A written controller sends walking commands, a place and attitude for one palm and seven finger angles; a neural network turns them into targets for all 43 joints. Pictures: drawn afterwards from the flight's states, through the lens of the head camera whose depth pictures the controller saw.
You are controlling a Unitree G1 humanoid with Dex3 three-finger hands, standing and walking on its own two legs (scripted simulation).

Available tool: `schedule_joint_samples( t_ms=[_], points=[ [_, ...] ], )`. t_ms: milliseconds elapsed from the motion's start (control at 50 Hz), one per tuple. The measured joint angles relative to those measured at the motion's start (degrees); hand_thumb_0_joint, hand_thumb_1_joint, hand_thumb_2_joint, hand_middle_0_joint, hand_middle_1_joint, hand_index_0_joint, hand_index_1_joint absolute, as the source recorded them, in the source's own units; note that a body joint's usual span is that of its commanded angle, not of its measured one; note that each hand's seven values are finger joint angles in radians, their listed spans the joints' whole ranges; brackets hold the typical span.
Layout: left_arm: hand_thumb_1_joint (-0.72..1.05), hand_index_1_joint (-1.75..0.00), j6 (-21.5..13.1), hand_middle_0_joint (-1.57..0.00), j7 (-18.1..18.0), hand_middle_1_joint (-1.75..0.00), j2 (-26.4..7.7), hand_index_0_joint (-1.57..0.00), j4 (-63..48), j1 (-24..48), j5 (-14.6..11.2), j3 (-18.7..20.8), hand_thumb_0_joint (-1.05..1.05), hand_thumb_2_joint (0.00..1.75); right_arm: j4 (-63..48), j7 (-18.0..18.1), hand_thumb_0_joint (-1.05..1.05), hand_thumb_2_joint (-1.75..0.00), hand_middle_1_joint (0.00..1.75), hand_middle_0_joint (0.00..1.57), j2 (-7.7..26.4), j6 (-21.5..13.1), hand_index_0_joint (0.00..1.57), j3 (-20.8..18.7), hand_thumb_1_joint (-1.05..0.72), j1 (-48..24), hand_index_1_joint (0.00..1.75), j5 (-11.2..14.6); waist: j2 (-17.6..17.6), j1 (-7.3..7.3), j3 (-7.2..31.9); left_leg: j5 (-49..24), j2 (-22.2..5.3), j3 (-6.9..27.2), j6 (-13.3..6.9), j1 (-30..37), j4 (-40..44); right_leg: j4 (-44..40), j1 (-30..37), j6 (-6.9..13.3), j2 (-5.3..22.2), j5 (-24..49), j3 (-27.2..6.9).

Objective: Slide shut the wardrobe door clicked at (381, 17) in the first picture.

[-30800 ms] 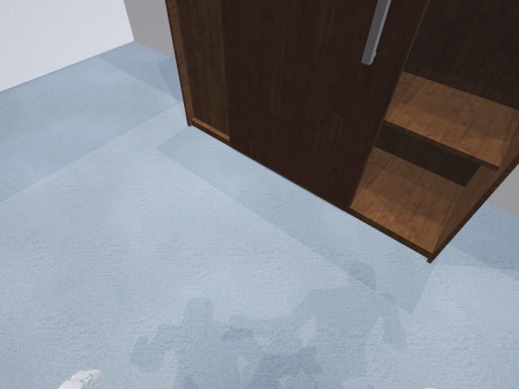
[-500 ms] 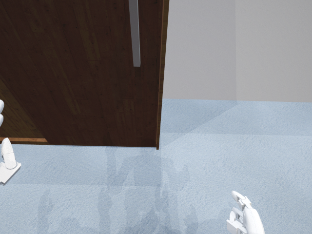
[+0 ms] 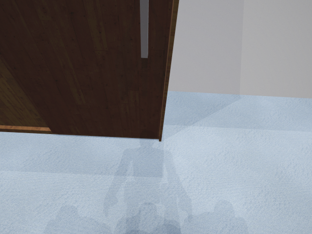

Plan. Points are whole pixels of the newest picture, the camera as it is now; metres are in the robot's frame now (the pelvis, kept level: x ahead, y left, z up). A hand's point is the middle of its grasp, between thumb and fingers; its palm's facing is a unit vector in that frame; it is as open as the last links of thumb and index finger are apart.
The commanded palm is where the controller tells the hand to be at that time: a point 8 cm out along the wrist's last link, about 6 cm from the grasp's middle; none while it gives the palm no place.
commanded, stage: let the arm hang, fingers relaxed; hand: left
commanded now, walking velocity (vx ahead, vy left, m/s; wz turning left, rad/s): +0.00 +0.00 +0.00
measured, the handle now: (144, 22) +0.79 +0.09 +0.13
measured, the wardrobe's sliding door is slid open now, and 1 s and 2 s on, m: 0.00 0.00 0.00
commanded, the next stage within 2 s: look to check the result in 0.62 s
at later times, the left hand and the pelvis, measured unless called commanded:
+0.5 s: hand out of the picture +0.08 +0.22 -0.16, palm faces -0.03 -0.97 -0.25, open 7.4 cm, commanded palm none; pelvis +0.01 +0.01 +0.00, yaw -1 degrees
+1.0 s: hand out of the picture +0.11 +0.24 -0.15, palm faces -0.04 -0.94 -0.33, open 7.4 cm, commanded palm none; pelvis +0.02 -0.01 +0.01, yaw -1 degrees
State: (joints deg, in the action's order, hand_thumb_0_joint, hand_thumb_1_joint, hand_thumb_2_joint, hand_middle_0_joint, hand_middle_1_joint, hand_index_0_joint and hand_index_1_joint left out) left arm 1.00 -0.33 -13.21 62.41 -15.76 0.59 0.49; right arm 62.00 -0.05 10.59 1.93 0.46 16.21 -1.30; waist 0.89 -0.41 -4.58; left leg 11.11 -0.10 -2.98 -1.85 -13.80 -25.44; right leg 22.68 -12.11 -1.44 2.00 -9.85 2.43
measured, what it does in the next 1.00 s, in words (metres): stands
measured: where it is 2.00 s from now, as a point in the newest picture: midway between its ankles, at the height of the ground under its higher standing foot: outside the picture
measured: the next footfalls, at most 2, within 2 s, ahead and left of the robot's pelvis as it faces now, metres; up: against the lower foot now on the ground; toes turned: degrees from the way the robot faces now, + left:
right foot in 1.96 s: +0.21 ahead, -0.17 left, +0.00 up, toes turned -7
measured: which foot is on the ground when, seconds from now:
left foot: down 0.00-1.00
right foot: down 0.00-1.00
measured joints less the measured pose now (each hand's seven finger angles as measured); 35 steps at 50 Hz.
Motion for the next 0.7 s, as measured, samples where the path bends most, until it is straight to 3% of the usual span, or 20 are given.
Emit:
schedule_joint_samples(
  t_ms=[280,480,700],
  points=[
    [0.91,-0.29,-0.98,-0.2,-0.45,-0.3,-0.37,-0.2,3.58,3.27,0.24,0.49,0.0,0.89,2.35,0.29,0.0,-0.89,0.3,0.2,0.09,-1.24,0.2,-1.13,-0.9,-2.64,0.3,0.18,-1.71,-0.16,0.86,-0.85,1.13,-1.38,-0.91,2.39,2.39,-0.58,1.16,-0.81,1.07,0.31,-1.37],
    [0.9,-0.29,-1.9,-0.2,0.07,-0.3,-0.55,-0.21,2.18,7.82,0.43,0.41,0.0,0.89,1.65,0.03,0.0,-0.89,0.3,0.2,2.94,-2.11,0.2,-1.46,-0.9,-7.14,0.3,0.1,-1.08,-0.33,1.83,-1.31,1.26,-1.56,-0.75,3.97,4.09,-1.39,2.25,-0.89,1.14,0.37,-1.55],
    [0.9,-0.29,-2.23,-0.2,0.49,-0.3,-3.67,-0.21,2.13,9.9,0.31,0.51,0.0,0.89,1.87,-0.23,0.0,-0.89,0.3,0.2,6.67,-2.29,0.2,-1.41,-0.9,-10.08,0.3,0.16,-0.96,-0.57,1.29,-1.77,0.69,-1.23,-0.05,5.46,6.09,-3.63,3.89,-0.36,0.48,0.85,-1.2]
  ],
)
